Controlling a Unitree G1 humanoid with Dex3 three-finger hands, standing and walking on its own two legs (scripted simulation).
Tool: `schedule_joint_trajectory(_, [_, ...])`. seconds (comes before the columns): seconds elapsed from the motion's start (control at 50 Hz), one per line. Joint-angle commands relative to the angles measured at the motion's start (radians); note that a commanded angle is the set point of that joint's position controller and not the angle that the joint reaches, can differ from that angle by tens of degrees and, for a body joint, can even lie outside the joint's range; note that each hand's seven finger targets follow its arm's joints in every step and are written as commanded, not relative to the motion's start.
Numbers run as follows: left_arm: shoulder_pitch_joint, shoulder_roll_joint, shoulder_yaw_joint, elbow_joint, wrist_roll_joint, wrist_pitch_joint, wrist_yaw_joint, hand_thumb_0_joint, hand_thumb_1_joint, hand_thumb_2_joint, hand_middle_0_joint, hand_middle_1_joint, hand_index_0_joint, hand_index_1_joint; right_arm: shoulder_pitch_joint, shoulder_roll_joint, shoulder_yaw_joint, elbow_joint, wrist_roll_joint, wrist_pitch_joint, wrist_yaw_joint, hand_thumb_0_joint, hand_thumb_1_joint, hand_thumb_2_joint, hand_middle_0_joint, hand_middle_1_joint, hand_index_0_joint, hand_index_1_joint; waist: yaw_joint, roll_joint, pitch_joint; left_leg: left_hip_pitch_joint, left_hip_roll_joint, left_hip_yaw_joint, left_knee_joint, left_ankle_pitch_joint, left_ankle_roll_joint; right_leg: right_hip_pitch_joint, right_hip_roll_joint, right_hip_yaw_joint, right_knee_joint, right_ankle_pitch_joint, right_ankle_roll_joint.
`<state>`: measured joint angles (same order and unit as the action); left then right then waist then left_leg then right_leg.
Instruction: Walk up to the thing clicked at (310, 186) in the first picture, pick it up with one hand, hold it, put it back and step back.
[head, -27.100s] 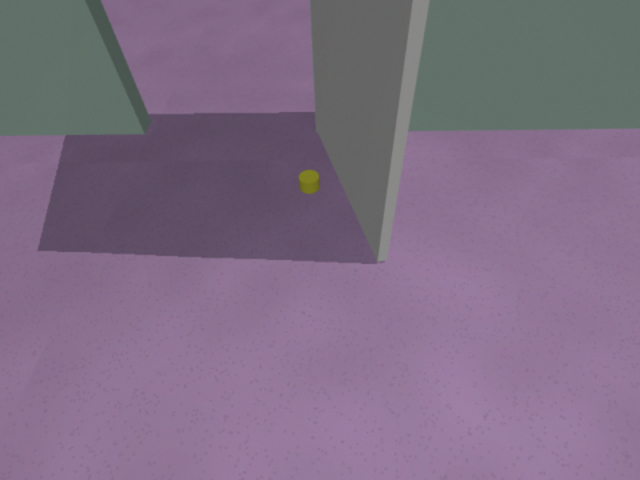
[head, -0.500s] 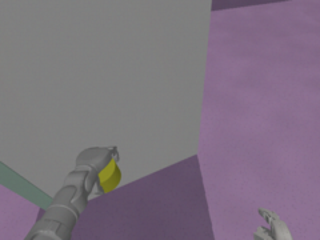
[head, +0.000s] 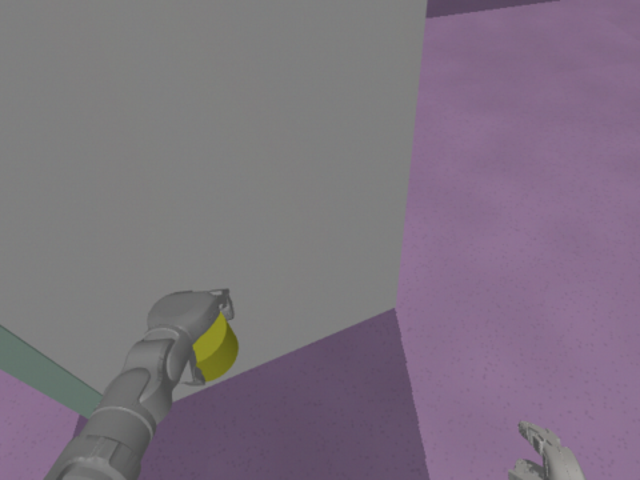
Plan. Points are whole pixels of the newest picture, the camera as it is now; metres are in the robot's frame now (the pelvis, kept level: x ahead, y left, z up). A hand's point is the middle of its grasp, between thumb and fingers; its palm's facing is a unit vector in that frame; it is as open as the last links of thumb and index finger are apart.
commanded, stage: hold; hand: left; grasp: from above
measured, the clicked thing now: (202, 343) +0.31 +0.23 -0.05
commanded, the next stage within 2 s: crouch in 0.04 s
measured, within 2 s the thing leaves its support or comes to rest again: neither
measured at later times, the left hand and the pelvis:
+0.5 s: hand (208, 368) +0.29 +0.23 -0.09, palm faces -0.48 -0.04 -0.87, open 11.5 cm; pelvis +0.00 -0.01 -0.01, yaw +1 degrees
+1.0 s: hand (237, 379) +0.36 +0.26 -0.33, palm faces -0.43 +0.02 -0.90, open 11.4 cm; pelvis -0.06 +0.01 -0.21, yaw +0 degrees
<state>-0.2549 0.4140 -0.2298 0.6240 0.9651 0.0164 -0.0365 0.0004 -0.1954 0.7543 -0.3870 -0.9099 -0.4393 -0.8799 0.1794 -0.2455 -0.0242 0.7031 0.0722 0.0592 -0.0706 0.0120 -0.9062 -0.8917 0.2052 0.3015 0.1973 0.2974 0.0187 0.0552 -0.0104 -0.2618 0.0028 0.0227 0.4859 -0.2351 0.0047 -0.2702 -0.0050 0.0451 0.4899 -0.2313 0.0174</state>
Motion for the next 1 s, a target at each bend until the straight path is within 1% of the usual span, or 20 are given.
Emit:
schedule_joint_trajectory(0.0, [-0.27, 0.175, 0.077, -0.196, -0.01, -0.008, 0.016, 0.0, 0.463, 0.965, -0.729, -1.101, -0.793, -1.034, -0.104, -0.128, -0.039, -0.157, 0.004, -0.042, -0.002, 0.0, -0.899, -0.897, 0.2, 0.3, 0.2, 0.3, 0.001, -0.045, -0.228, 0.121, -0.011, -0.001, -0.07, 0.188, 0.007, 0.052, 0.038, -0.033, -0.074, 0.138, -0.03])
schedule_joint_trajectory(0.02, [-0.269, 0.168, 0.067, -0.192, -0.007, -0.009, 0.01, 0.0, 0.454, 0.969, -0.717, -1.109, -0.782, -1.042, -0.101, -0.127, -0.038, -0.158, 0.005, -0.042, -0.003, 0.0, -0.899, -0.897, 0.2, 0.3, 0.2, 0.3, -0.005, -0.055, -0.226, 0.121, -0.013, 0.001, -0.065, 0.201, 0.008, 0.052, 0.037, -0.032, -0.071, 0.153, -0.029])
schedule_joint_trajectory(0.1, [-0.297, 0.199, 0.102, -0.2, 0.001, -0.014, 0.021, 0.0, 0.452, 0.963, -0.721, -1.088, -0.784, -1.023, -0.098, -0.126, -0.035, -0.161, 0.004, -0.038, -0.004, 0.0, -0.898, -0.897, 0.2, 0.299, 0.2, 0.299, -0.002, -0.041, -0.229, 0.122, -0.017, 0.004, -0.063, 0.203, 0.007, 0.051, 0.036, -0.031, -0.073, 0.154, -0.03])
schedule_joint_trajectory(0.12, [-0.321, 0.197, 0.098, -0.231, 0.002, -0.016, 0.025, 0.0, 0.522, 0.883, -0.75, -1.143, -0.842, -1.047, -0.096, -0.127, -0.035, -0.163, 0.004, -0.039, -0.003, 0.0, -0.923, -0.911, 0.2, 0.3, 0.2, 0.3, -0.002, -0.028, -0.238, 0.127, -0.016, 0.006, -0.064, 0.197, 0.007, 0.05, 0.037, -0.03, -0.074, 0.149, -0.031])
schedule_joint_trajectory(0.16, [-0.302, 0.214, 0.127, -0.2, 0.018, -0.013, 0.04, 0.0, 0.395, 0.963, -0.673, -1.113, -0.734, -1.05, -0.096, -0.129, -0.037, -0.16, 0.002, -0.036, -0.003, 0.0, -0.888, -0.897, 0.2, 0.3, 0.201, 0.3, -0.001, -0.022, -0.233, 0.129, -0.016, 0.006, -0.068, 0.195, 0.005, 0.05, 0.037, -0.03, -0.073, 0.145, -0.032])
schedule_joint_trajectory(0.24, [-0.264, 0.178, 0.114, -0.145, 0.034, -0.011, 0.071, 0.0, 0.316, 1.014, -0.628, -1.133, -0.68, -1.079, -0.09, -0.123, -0.039, -0.153, -0.002, -0.031, 0.0, 0.0, -0.889, -0.897, 0.2, 0.3, 0.201, 0.3, -0.009, -0.068, -0.208, 0.1, -0.023, 0.008, -0.049, 0.196, 0.009, 0.039, 0.033, -0.029, -0.071, 0.155, -0.025])
schedule_joint_trajectory(0.38, [-0.272, 0.138, 0.092, 0.011, 0.063, -0.053, 0.154, 0.0, 0.356, 1.012, -0.681, -1.101, -0.724, -1.057, -0.051, -0.13, -0.051, -0.125, -0.016, -0.02, 0.013, 0.0, -0.892, -0.898, 0.2, 0.3, 0.2, 0.3, -0.042, -0.103, -0.166, -0.009, -0.025, 0.002, 0.024, 0.133, 0.008, -0.07, 0.029, -0.034, -0.008, 0.104, -0.025])
schedule_joint_trajectory(0.42, [-0.394, 0.178, 0.112, 0.025, 0.083, -0.07, 0.2, 0.0, 0.356, 1.038, -0.675, -1.124, -0.72, -1.079, -0.034, -0.134, -0.058, -0.106, -0.025, -0.02, 0.017, 0.0, -0.891, -0.897, 0.2, 0.3, 0.2, 0.3, -0.049, -0.062, -0.221, -0.046, -0.026, 0.004, 0.083, 0.115, 0.002, -0.126, 0.029, -0.033, 0.044, 0.087, -0.028])
schedule_joint_trajectory(0.52, [-0.486, 0.158, 0.113, 0.169, 0.149, -0.092, 0.314, 0.0, 0.309, 0.952, -0.625, -1.119, -0.685, -1.058, 0.04, -0.15, -0.083, -0.062, -0.055, -0.033, 0.036, 0.0, -0.898, -0.898, 0.199, 0.3, 0.2, 0.3, -0.092, -0.029, -0.363, -0.224, -0.014, -0.005, 0.344, 0.146, 0.0, -0.362, 0.033, -0.033, 0.283, 0.12, -0.035])
schedule_joint_trajectory(0.56, [-0.51, 0.145, 0.11, 0.25, 0.178, -0.098, 0.351, 0.0, 0.273, 0.911, -0.597, -1.101, -0.66, -1.036, 0.059, -0.153, -0.09, -0.064, -0.063, -0.037, 0.045, 0.0, -0.899, -0.898, 0.199, 0.299, 0.2, 0.299, -0.1, -0.052, -0.407, -0.348, -0.017, -0.006, 0.446, 0.108, 0.006, -0.438, 0.031, -0.031, 0.369, 0.097, -0.036])
schedule_joint_trajectory(0.6, [-0.545, 0.193, 0.145, 0.292, 0.196, -0.101, 0.383, 0.0, 0.26, 0.893, -0.575, -1.097, -0.643, -1.028, 0.073, -0.161, -0.095, -0.065, -0.07, -0.039, 0.052, 0.0, -0.899, -0.897, 0.199, 0.3, 0.2, 0.3, -0.09, -0.033, -0.453, -0.476, -0.022, 0.0, 0.534, 0.071, 0.009, -0.507, 0.03, -0.029, 0.447, 0.069, -0.036])
schedule_joint_trajectory(0.64, [-0.617, 0.195, 0.142, 0.324, 0.2, -0.102, 0.4, 0.0, 0.28, 0.901, -0.594, -1.111, -0.663, -1.04, 0.092, -0.167, -0.098, -0.071, -0.074, -0.044, 0.053, 0.0, -0.902, -0.898, 0.199, 0.3, 0.2, 0.3, -0.11, -0.006, -0.494, -0.555, -0.026, 0.0, 0.59, 0.0, 0.005, -0.587, 0.032, -0.039, 0.511, 0.005, -0.039])
schedule_joint_trajectory(0.68, [-0.602, 0.178, 0.142, 0.415, 0.2, -0.094, 0.411, 0.0, 0.332, 0.89, -0.617, -1.12, -0.694, -1.041, 0.106, -0.171, -0.099, -0.064, -0.079, -0.052, 0.054, 0.0, -0.897, -0.895, 0.2, 0.299, 0.2, 0.299, -0.114, -0.01, -0.517, -0.645, -0.026, -0.01, 0.648, -0.041, 0.009, -0.667, 0.038, -0.05, 0.576, -0.042, -0.042])
schedule_joint_trajectory(0.74, [-0.71, 0.23, 0.166, 0.414, 0.197, -0.088, 0.429, 0.0, 0.336, 0.931, -0.618, -1.153, -0.694, -1.075, 0.124, -0.175, -0.1, -0.056, -0.089, -0.065, 0.05, 0.0, -0.897, -0.895, 0.2, 0.299, 0.2, 0.299, -0.121, 0.039, -0.613, -0.74, -0.02, -0.031, 0.745, -0.082, 0.006, -0.79, 0.038, -0.061, 0.692, -0.08, -0.049])
schedule_joint_trajectory(0.8, [-0.747, 0.257, 0.187, 0.419, 0.199, -0.08, 0.426, 0.0, 0.355, 0.935, -0.655, -1.114, -0.721, -1.046, 0.141, -0.188, -0.105, -0.052, -0.097, -0.073, 0.047, 0.0, -0.899, -0.896, 0.199, 0.299, 0.2, 0.299, -0.131, 0.076, -0.697, -0.786, -0.012, -0.059, 0.832, -0.077, 0.002, -0.91, 0.036, -0.076, 0.807, -0.091, -0.057])
schedule_joint_trajectory(0.82, [-0.754, 0.275, 0.203, 0.414, 0.197, -0.079, 0.426, 0.0, 0.327, 0.941, -0.635, -1.116, -0.7, -1.05, 0.145, -0.192, -0.109, -0.054, -0.098, -0.075, 0.046, 0.0, -0.897, -0.896, 0.2, 0.299, 0.2, 0.299, -0.121, 0.075, -0.731, -0.79, -0.01, -0.071, 0.841, -0.089, -0.002, -0.933, 0.036, -0.084, 0.838, -0.109, -0.061])
schedule_joint_trajectory(0.84, [-0.779, 0.301, 0.218, 0.392, 0.197, -0.078, 0.428, 0.0, 0.323, 0.927, -0.629, -1.123, -0.697, -1.054, 0.142, -0.193, -0.109, -0.053, -0.102, -0.076, 0.046, 0.0, -0.9, -0.897, 0.2, 0.299, 0.2, 0.299, -0.118, 0.103, -0.745, -0.804, -0.008, -0.074, 0.861, -0.105, -0.005, -0.971, 0.032, -0.084, 0.858, -0.126, -0.061])
schedule_joint_trajectory(0.88, [-0.812, 0.288, 0.211, 0.421, 0.194, -0.072, 0.423, 0.0, 0.307, 0.897, -0.632, -1.077, -0.695, -1.013, 0.149, -0.189, -0.105, -0.047, -0.105, -0.079, 0.044, 0.0, -0.9, -0.898, 0.199, 0.299, 0.2, 0.299, -0.145, 0.094, -0.757, -0.87, -0.008, -0.073, 0.906, -0.139, -0.001, -1.019, 0.035, -0.089, 0.9, -0.149, -0.061])
schedule_joint_trajectory(0.94, [-0.787, 0.298, 0.225, 0.499, 0.2, -0.072, 0.406, 0.0, 0.282, 0.918, -0.616, -1.08, -0.677, -1.019, 0.157, -0.197, -0.103, -0.04, -0.112, -0.087, 0.053, 0.0, -0.899, -0.897, 0.2, 0.299, 0.2, 0.299, -0.157, 0.075, -0.722, -0.959, -0.008, -0.099, 0.954, -0.215, -0.001, -1.129, 0.032, -0.101, 0.972, -0.218, -0.064])
schedule_joint_trajectory(0.98, [-0.866, 0.332, 0.235, 0.458, 0.199, -0.088, 0.398, 0.0, 0.29, 0.922, -0.614, -1.089, -0.677, -1.025, 0.162, -0.201, -0.104, -0.04, -0.114, -0.091, 0.056, 0.0, -0.897, -0.897, 0.2, 0.299, 0.2, 0.299, -0.169, 0.099, -0.764, -0.994, -0.011, -0.105, 0.994, -0.268, 0.0, -1.173, 0.031, -0.105, 1.012, -0.254, -0.065])
